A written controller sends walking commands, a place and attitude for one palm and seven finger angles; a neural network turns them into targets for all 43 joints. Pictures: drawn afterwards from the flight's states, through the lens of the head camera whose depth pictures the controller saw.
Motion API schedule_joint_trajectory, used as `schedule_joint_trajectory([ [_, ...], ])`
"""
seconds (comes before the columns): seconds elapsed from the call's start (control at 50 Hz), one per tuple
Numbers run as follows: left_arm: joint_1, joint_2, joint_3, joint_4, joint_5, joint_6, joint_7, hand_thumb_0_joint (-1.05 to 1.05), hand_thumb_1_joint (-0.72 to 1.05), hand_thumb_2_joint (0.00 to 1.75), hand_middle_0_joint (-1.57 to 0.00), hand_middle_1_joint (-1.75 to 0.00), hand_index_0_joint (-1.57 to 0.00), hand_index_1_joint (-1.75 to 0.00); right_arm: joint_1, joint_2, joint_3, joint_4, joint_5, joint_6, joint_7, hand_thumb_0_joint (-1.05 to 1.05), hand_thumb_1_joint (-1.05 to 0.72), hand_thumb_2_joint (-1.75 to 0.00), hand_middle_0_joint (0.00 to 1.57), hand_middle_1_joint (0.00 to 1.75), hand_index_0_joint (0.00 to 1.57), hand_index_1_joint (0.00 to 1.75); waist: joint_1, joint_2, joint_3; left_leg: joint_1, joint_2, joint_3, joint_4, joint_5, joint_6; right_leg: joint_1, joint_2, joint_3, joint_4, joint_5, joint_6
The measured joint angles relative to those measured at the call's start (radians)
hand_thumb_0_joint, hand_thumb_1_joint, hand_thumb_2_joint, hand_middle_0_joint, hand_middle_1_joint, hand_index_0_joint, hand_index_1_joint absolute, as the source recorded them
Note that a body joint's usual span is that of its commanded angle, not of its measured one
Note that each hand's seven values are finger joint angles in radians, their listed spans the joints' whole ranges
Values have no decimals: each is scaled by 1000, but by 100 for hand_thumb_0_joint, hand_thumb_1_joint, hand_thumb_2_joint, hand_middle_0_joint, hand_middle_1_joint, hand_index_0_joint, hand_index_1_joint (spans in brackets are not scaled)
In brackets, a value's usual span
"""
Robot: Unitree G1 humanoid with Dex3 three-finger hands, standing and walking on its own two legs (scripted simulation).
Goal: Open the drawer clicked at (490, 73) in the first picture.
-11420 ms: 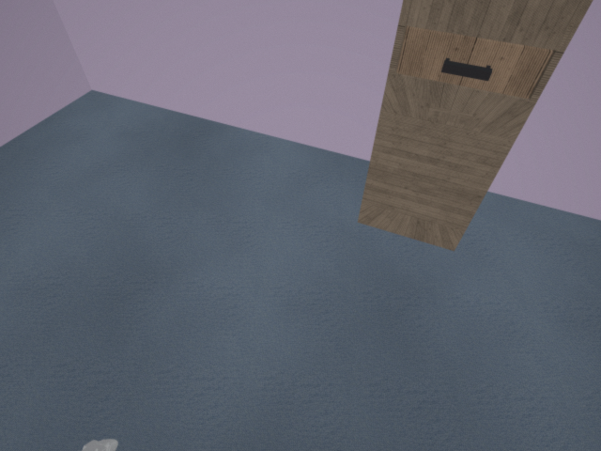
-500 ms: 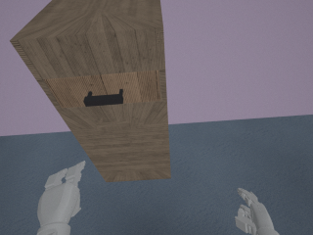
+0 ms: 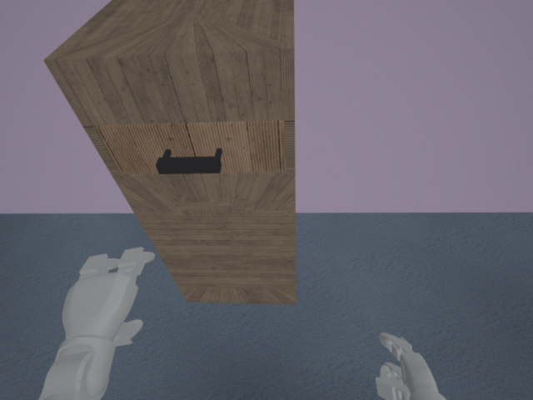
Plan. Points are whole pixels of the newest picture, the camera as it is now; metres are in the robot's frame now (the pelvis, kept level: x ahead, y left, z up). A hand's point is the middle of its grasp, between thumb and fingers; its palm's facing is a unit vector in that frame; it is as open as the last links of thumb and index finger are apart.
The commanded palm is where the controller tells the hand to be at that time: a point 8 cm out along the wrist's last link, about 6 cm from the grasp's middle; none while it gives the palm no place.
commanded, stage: raise the hand with hooked fingers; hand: left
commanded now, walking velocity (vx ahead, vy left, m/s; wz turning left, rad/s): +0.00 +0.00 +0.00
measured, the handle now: (191, 159) +0.56 +0.23 +0.04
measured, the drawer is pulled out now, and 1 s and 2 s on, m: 0.00 0.00 0.00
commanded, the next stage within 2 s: move the hooked fingers above the handle in 1.12 s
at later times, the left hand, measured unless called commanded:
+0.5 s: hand (90, 244) +0.29 +0.29 +0.11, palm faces +0.12 -0.09 -0.99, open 13.5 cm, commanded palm +0.26 +0.28 +0.17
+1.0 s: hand (70, 232) +0.29 +0.30 +0.14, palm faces +0.06 -0.09 -0.99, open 13.9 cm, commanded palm +0.26 +0.30 +0.21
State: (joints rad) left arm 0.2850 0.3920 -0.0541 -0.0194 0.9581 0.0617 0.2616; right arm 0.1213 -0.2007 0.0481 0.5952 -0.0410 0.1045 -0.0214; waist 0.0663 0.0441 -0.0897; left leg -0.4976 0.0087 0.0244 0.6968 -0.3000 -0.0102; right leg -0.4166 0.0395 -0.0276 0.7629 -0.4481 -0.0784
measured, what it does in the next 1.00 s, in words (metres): shifts its weight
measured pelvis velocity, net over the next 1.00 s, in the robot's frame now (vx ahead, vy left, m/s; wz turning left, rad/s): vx -0.02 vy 0.05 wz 0.02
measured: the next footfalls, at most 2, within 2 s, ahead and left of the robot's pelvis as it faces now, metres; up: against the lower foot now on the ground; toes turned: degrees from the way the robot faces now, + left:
none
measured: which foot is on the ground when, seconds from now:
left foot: down 0.00-1.00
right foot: down 0.00-1.00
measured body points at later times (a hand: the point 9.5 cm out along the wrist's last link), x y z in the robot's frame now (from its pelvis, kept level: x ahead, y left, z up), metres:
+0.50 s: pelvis +0.00 +0.05 +0.02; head +0.01 +0.01 +0.47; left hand +0.28 +0.29 +0.16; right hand +0.23 -0.16 -0.08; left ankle +0.03 +0.14 -0.71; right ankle -0.04 -0.06 -0.71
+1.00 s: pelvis -0.02 +0.05 +0.03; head +0.00 +0.02 +0.47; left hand +0.28 +0.30 +0.20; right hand +0.18 -0.17 -0.09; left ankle +0.03 +0.14 -0.71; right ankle -0.04 -0.06 -0.71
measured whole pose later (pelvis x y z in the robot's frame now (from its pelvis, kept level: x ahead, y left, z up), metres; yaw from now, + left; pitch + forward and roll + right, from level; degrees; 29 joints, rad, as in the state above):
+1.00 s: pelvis -0.02 +0.05 +0.03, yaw +1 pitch +0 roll +0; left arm -0.11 0.52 -0.05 -0.04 0.87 0.06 -0.03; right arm 0.14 -0.27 0.01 0.63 0.01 0.14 -0.01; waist 0.08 0.09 0.01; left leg -0.29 -0.04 0.02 0.46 -0.17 0.05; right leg -0.19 -0.01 -0.03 0.49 -0.30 -0.01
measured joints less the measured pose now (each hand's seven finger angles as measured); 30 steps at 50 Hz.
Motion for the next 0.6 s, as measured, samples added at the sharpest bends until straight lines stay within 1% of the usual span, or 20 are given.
schedule_joint_trajectory([
  [0.06,11,14,16,-18,-5,-35,-8,0,11,56,-28,-80,-27,-80,28,-27,-26,12,0,-4,-4,2,-91,-90,20,30,21,30,-6,3,13,21,-1,5,-25,9,0,21,-1,8,-29,13,7],
  [0.12,5,20,31,-32,-5,-59,13,0,4,53,-29,-85,-28,-85,45,-57,-59,29,-2,-9,-5,2,-91,-90,20,30,20,30,-5,8,21,27,-6,5,-32,12,2,31,-6,7,-44,19,15],
  [0.18,-22,19,35,-37,-8,-50,35,0,-3,50,-29,-89,-29,-89,48,-80,-86,39,4,-10,-5,2,-91,-90,20,30,20,30,-3,14,26,30,-14,3,-33,12,11,40,-14,6,-52,21,25],
  [0.24,-69,18,21,-27,-13,-14,29,0,-10,47,-30,-94,-29,-94,37,-88,-97,44,15,-7,-6,2,-91,-90,20,30,20,30,1,17,30,40,-22,4,-38,14,21,54,-22,6,-63,25,35],
  [0.32,-139,23,-10,-22,-16,33,-15,0,-19,43,-30,-100,-30,-100,9,-78,-90,35,25,0,-7,2,-91,-90,20,30,20,30,3,21,37,71,-31,7,-59,21,32,87,-30,9,-90,37,46],
  [0.4,-201,36,-31,-27,-21,58,-68,0,-28,39,-31,-106,-30,-106,-22,-52,-67,18,35,8,-5,2,-91,-90,20,30,20,30,6,25,42,110,-37,13,-91,33,41,127,-36,15,-125,52,55],
  [0.52,-296,61,-36,-16,-34,99,-152,0,-41,34,-32,-114,-31,-114,-52,-21,-27,-1,48,28,4,2,-91,-90,20,30,20,30,17,31,54,162,-45,12,-141,57,50,183,-43,15,-184,81,65],
  [0.6,-352,80,-33,-10,-45,108,-210,0,-45,32,-32,-117,-32,-117,-56,-15,-11,-1,51,38,5,1,-91,-90,20,30,20,30,24,36,64,185,-49,6,-166,73,54,212,-46,8,-216,99,70],
])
